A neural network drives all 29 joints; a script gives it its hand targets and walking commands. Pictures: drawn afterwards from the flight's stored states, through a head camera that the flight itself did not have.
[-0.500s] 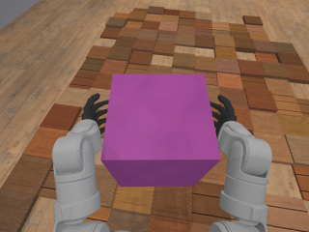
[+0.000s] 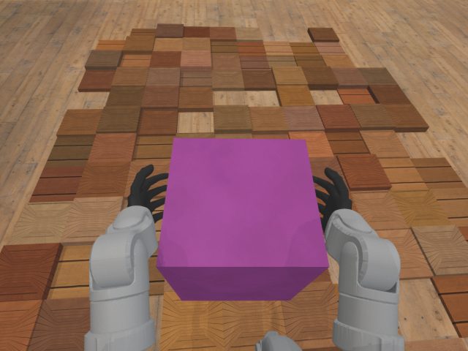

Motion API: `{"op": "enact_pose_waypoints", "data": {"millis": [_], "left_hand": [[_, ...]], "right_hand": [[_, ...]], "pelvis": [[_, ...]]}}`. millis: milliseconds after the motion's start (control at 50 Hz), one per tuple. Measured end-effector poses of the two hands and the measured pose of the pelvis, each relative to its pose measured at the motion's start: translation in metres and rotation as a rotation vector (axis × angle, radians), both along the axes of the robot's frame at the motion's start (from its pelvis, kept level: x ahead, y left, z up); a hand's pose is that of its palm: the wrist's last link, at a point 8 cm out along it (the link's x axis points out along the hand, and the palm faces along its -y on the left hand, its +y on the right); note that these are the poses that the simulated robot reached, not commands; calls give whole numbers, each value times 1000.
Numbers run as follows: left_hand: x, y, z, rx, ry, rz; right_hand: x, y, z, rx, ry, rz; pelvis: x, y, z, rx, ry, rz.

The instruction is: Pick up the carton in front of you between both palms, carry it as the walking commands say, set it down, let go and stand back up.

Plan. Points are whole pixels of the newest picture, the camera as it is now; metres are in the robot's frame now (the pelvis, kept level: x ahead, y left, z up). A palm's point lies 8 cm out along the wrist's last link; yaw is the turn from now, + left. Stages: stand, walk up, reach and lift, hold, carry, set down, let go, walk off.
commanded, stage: carry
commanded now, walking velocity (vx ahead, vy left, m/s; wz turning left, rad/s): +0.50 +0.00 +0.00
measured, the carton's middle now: (237, 227) +0.33 -0.03 +0.01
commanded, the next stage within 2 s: none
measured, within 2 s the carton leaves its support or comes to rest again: neither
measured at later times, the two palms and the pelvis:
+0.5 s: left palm (119, 102) +0.57 +0.19 +0.11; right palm (267, 94) +0.59 -0.11 +0.11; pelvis +0.35 +0.02 +0.01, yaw +5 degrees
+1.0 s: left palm (136, 13) +0.97 +0.21 +0.11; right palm (240, 15) +0.99 -0.09 +0.10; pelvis +0.65 +0.04 -0.01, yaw +4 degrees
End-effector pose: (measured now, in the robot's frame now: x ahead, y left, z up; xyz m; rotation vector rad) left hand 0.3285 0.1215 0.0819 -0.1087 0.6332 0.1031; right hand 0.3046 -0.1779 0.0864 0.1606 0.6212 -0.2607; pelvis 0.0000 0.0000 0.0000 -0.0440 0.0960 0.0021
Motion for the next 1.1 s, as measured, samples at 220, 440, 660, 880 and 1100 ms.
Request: {"op": "enact_pose_waypoints", "data": {"millis": [220, 440, 660, 880, 1100], "left_hand": [[100, 32, 6, 37, -5, 137], [194, 56, 27, 60, 28, 165], [381, 89, 10, 38, 17, 49], [555, 93, 35, 36, -30, 98], [696, 86, -1, 42, 52, 179]], "right_hand": [[148, 32, 6, -41, -5, 190], [250, 57, 19, -52, 23, 246], [404, 88, 10, -76, 23, 129], [582, 90, 33, -38, -29, 113], [750, 86, -12, 15, 52, 192]], "pelvis": [[168, -22, -7, -5, -17, 72], [307, 1, 17, 46, -15, 84], [441, 53, -5, 42, -35, 34], [561, 58, 8, 42, -5, 41], [716, 31, -7, 47, -17, 79]]}}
